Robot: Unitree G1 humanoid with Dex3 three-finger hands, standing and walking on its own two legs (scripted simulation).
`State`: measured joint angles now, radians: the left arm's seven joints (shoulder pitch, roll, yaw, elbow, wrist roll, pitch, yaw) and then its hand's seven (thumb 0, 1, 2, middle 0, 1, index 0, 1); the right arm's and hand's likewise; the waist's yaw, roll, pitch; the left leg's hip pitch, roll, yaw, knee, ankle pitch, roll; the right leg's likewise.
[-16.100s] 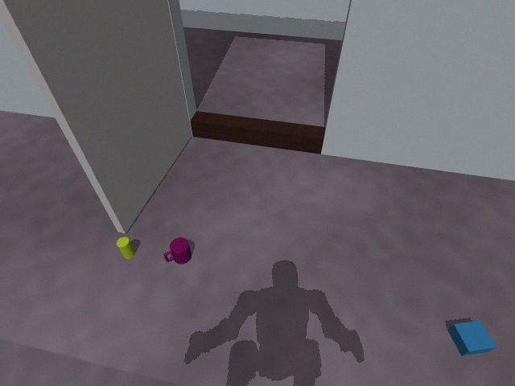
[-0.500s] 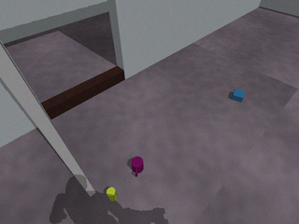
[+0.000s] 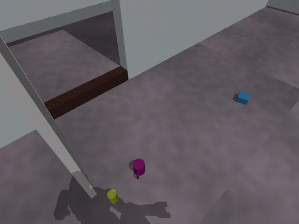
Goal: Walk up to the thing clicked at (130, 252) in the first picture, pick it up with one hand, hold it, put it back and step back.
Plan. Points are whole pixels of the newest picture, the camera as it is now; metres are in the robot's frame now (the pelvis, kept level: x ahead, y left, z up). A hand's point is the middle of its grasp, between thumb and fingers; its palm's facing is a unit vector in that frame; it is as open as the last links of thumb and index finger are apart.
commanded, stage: walk up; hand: left
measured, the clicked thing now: (113, 196) +0.43 +0.24 -0.72
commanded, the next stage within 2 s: none
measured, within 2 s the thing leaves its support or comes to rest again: neither
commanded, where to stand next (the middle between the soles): +0.03 +0.00 m, yaw +0 degrees
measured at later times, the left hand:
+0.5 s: hand out of the picture +0.09 +0.27 -0.15, palm faces +0.02 -0.93 -0.36, open 7.4 cm
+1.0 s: hand out of the picture +0.05 +0.32 -0.17, palm faces +0.02 -0.90 -0.43, open 7.4 cm
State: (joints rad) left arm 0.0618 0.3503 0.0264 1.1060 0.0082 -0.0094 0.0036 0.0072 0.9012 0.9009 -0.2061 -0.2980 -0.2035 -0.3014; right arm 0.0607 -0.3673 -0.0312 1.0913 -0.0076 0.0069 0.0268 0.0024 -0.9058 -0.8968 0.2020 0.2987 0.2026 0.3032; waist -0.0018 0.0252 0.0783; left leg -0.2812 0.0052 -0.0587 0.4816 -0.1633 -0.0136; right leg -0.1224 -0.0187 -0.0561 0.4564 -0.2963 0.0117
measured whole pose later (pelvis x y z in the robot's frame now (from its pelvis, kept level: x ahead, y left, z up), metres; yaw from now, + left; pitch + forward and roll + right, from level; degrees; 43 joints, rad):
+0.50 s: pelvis +0.01 +0.01 +0.00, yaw +1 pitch -2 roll -1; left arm 0.08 0.36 0.03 1.12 0.01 0.00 0.00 0.01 0.90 0.90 -0.21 -0.30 -0.20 -0.30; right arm 0.08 -0.35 -0.02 1.10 -0.01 0.01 0.03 0.00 -0.90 -0.90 0.20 0.30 0.20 0.30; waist 0.00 0.02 0.07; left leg -0.26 -0.01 -0.07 0.44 -0.15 0.00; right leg -0.09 -0.03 -0.08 0.39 -0.27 0.02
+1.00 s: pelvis -0.05 +0.04 -0.02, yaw +4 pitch -1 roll +0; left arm 0.08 0.38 0.06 0.95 0.05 0.03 0.03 0.01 0.90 0.90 -0.21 -0.30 -0.21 -0.30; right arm 0.13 -0.41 -0.09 0.93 -0.02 0.07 0.05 0.00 -0.91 -0.90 0.20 0.30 0.20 0.30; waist -0.02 0.00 0.14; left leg -0.36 -0.02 -0.04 0.85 -0.48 0.01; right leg -0.31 -0.13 -0.08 0.70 -0.36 0.03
